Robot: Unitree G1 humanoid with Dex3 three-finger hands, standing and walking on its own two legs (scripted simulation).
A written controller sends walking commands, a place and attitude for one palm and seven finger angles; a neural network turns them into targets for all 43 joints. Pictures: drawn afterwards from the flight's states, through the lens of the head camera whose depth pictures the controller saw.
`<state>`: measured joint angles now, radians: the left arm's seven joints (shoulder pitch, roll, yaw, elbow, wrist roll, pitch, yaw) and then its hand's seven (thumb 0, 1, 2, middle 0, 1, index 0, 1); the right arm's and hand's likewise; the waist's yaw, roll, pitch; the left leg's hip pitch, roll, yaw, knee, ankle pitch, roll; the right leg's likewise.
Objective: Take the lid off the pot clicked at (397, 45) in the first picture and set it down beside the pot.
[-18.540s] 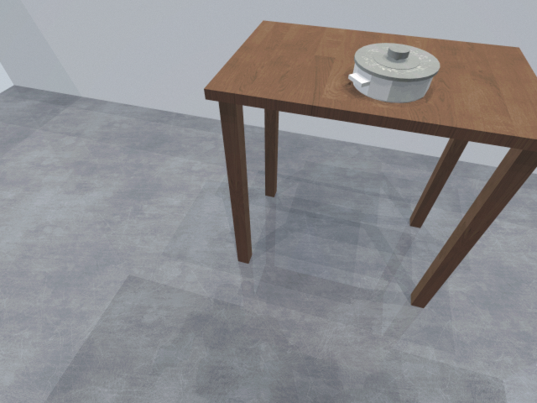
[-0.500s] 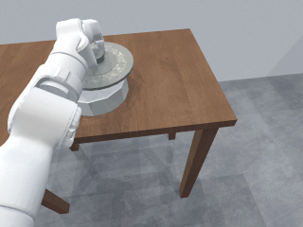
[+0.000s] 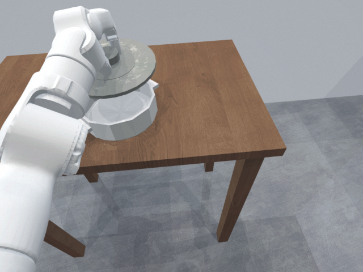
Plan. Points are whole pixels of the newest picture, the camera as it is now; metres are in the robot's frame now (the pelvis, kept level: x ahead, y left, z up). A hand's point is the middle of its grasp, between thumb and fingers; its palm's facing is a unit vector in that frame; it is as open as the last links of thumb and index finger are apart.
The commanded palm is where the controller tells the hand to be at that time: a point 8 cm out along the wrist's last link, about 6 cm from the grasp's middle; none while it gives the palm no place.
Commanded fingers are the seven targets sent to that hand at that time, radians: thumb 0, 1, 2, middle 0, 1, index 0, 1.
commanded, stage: lift the lid straight up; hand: left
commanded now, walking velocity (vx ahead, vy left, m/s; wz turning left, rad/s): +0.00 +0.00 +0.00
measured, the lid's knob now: (107, 56) +0.52 +0.13 +0.23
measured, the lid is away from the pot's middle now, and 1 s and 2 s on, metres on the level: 0.01 0.03 0.13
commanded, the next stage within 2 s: move the lid sideways beside the pot in 0.90 s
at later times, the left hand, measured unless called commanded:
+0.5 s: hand (86, 36) +0.48 +0.14 +0.29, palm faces -0.23 -0.16 -0.96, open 8.4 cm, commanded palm +0.49 +0.14 +0.36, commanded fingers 0.00 0.68 0.95 -0.89 -1.15 -0.68 -1.06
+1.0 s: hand (84, 22) +0.49 +0.14 +0.31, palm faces -0.20 -0.19 -0.96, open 8.4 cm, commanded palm +0.49 +0.14 +0.38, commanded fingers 0.00 0.68 0.95 -0.89 -1.15 -0.68 -1.06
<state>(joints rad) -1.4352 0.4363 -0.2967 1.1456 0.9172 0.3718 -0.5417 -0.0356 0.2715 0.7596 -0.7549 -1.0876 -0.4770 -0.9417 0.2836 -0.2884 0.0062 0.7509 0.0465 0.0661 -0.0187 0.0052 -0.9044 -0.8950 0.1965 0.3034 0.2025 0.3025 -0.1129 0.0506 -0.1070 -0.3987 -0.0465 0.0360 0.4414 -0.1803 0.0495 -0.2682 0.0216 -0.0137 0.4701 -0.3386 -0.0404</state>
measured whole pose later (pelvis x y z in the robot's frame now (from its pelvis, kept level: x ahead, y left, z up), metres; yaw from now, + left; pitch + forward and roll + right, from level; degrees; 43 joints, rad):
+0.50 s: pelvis -0.01 +0.01 +0.00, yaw +0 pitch +9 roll +0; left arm -1.60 0.45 -0.29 1.27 0.94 0.41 -0.53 -0.04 0.27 0.76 -0.77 -1.09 -0.48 -0.94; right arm 0.29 -0.28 0.03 0.78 0.06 0.03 -0.03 0.00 -0.90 -0.89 0.20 0.30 0.20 0.30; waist -0.14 0.05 -0.10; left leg -0.42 -0.06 0.03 0.43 -0.16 0.06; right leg -0.29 0.01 -0.02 0.46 -0.32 -0.03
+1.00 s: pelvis +0.00 +0.01 +0.00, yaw +0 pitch +10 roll +1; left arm -1.65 0.45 -0.26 1.28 0.97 0.47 -0.54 -0.04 0.27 0.77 -0.77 -1.09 -0.47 -0.94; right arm 0.30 -0.28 0.02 0.77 0.05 0.02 -0.01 0.01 -0.90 -0.89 0.20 0.30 0.20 0.30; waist -0.13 0.06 -0.12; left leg -0.42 -0.06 0.04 0.42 -0.17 0.06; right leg -0.29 0.01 -0.01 0.45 -0.32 -0.03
